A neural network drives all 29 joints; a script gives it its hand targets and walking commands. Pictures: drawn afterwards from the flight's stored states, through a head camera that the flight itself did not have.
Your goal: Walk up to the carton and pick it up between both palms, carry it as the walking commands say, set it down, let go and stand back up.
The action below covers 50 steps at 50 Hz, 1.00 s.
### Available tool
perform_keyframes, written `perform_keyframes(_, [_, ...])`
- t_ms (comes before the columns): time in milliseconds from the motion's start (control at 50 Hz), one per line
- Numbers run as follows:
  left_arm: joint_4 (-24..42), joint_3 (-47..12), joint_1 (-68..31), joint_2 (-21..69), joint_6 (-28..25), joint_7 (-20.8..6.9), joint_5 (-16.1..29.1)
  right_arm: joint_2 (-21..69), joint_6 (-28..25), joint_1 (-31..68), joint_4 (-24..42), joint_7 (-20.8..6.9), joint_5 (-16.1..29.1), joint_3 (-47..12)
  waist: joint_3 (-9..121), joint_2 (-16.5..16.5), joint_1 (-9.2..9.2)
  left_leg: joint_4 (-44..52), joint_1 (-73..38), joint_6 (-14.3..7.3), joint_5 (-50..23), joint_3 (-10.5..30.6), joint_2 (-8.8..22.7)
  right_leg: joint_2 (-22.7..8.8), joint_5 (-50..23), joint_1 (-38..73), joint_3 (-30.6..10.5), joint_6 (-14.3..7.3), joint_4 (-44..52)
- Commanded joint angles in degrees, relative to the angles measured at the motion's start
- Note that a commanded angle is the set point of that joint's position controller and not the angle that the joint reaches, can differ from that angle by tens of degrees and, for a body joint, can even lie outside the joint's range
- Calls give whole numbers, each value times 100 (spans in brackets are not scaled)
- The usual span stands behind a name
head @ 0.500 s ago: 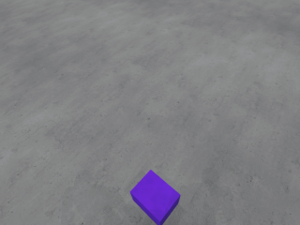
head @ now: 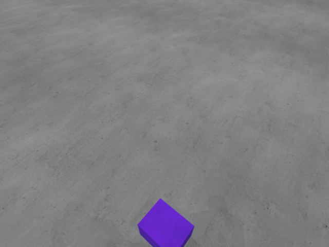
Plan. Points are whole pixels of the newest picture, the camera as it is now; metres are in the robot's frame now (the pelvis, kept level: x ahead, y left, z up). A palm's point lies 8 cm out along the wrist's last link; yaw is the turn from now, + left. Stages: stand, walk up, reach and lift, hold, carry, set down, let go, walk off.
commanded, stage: walk up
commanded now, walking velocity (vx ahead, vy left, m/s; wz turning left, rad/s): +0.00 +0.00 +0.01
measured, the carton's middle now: (165, 230) +0.38 +0.01 -0.69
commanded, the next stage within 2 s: none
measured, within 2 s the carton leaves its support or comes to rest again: neither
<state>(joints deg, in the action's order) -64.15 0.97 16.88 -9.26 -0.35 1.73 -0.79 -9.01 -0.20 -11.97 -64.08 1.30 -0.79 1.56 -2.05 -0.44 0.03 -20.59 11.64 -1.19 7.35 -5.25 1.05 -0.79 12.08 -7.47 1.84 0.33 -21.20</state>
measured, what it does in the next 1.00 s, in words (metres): stands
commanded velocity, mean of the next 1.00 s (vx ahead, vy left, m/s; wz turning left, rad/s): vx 0.00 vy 0.00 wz -0.01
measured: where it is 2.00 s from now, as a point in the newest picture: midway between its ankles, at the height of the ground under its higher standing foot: outside the picture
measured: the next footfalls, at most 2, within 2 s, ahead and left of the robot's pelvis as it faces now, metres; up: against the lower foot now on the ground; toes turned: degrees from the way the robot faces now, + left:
left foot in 1.46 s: +0.09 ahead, +0.28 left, +0.00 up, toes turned -9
right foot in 1.90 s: +0.05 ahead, +0.09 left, +0.00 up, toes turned -31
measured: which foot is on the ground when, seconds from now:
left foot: down 0.00-1.00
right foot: down 0.00-1.00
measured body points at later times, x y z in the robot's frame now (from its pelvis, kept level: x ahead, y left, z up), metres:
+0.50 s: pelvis +0.01 -0.01 +0.00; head +0.02 -0.01 +0.45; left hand +0.01 +0.20 -0.16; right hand +0.00 -0.23 -0.16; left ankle +0.04 +0.11 -0.75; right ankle -0.01 -0.12 -0.75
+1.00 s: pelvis +0.03 -0.01 +0.00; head +0.04 -0.01 +0.45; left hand +0.01 +0.21 -0.16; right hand +0.03 -0.23 -0.16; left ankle +0.04 +0.11 -0.75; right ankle -0.01 -0.12 -0.75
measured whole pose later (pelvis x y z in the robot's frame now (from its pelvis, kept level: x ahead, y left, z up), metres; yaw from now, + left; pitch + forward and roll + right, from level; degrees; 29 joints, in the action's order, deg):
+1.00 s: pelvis +0.03 -0.01 +0.00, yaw +0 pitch +0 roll +0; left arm -63.9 1.8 18.2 -7.4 -0.5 2.5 -0.7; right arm -7.7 -0.2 -14.8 -65.7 2.5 -1.1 1.7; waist -1.6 0.0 -0.2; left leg -23.2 11.8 0.2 10.9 -4.4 1.8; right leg -0.3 15.5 -7.1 2.2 -0.5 -22.8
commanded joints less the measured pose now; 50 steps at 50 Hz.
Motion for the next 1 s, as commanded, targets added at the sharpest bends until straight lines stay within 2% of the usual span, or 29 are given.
perform_keyframes(0, [25, 68, 298, -419, -39, 16, 0, -459, -50, -220, 28, 22, -5, 59, -159, 165, -28, 448, -210, 15, 238, 737, 614, -559, 46, -477, -557, -102, 550])
perform_keyframes(340, [-33, 117, 343, -263, -33, 59, -10, -261, -54, -670, -318, 91, -14, 23, -203, 53, -76, 377, -123, 93, 52, 646, 588, -607, -87, -408, -481, -123, 494])
perform_keyframes(940, [-39, 115, 544, -237, -54, 98, 14, -234, -56, -681, -260, 127, 4, 8, -157, 57, -59, 216, -250, 42, -525, 639, 625, -641, -640, -166, -397, -136, 392])
perform_keyframes(960, [141, 203, 506, -508, -46, 124, 40, -619, -27, -587, 74, 130, -116, 161, -337, -19, -153, -203, 37, 57, -416, 374, 715, -654, -804, -404, -417, -141, 112])
perform_keyframes(980, [375, 302, 361, -776, -16, 69, -24, -873, 25, -421, 211, 190, -35, 317, -248, 337, -161, -697, -150, 161, -80, 64, 741, -745, -1260, -917, -885, -276, -86])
